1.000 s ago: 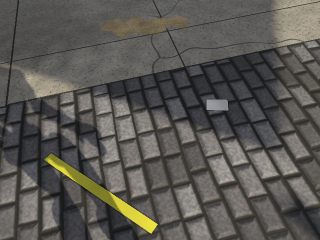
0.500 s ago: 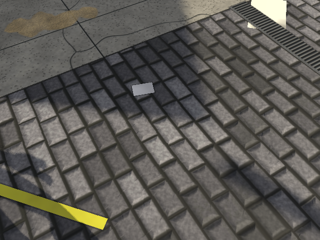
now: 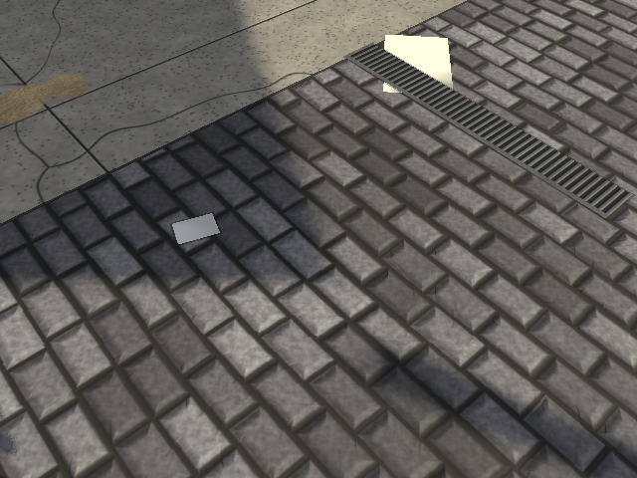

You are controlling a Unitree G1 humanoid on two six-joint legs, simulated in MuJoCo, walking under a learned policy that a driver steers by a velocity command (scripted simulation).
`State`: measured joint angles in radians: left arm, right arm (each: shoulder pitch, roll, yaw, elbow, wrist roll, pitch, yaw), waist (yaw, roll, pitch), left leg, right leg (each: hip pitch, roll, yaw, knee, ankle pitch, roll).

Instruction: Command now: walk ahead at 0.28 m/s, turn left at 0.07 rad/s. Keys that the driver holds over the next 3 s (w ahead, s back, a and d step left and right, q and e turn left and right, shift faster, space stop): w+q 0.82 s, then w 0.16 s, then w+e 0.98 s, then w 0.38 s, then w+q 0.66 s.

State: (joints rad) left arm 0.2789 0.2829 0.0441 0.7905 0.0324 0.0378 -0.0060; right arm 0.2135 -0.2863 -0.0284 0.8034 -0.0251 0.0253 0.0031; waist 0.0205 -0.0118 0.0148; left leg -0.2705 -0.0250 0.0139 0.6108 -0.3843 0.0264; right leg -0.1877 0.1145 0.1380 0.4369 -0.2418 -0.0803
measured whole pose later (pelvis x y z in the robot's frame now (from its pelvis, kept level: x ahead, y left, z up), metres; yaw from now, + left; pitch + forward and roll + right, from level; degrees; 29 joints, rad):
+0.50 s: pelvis +0.21 +0.01 -0.02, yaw +16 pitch +2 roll +0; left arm -0.01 0.27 0.01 0.69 0.03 -0.06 -0.01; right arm 0.51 -0.27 -0.06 0.95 0.00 -0.05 0.00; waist -0.10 -0.01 0.04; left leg 0.00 -0.09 -0.26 0.54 -0.47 0.06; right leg -0.46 0.03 0.00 0.54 -0.12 -0.03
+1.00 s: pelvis +0.45 +0.10 -0.02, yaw +31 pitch +2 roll -1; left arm 0.46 0.23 0.02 0.94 0.02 -0.07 0.01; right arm -0.03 -0.23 -0.01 0.72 -0.06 -0.03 0.06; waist 0.07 0.00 0.07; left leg -0.47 -0.04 0.09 0.53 -0.12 0.15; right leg 0.08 -0.04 -0.25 0.44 -0.47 0.00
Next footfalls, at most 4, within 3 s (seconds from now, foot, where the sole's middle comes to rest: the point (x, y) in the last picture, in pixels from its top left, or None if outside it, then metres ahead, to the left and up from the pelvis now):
0.04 left None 0.03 0.09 -0.78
0.48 right None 0.37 -0.06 -0.78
1.00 left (219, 459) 0.55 0.24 -0.78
1.54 right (248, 325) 0.88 0.21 -0.78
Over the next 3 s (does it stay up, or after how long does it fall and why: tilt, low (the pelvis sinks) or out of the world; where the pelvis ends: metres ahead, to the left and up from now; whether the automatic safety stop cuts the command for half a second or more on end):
stays up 1.46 0.31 0.00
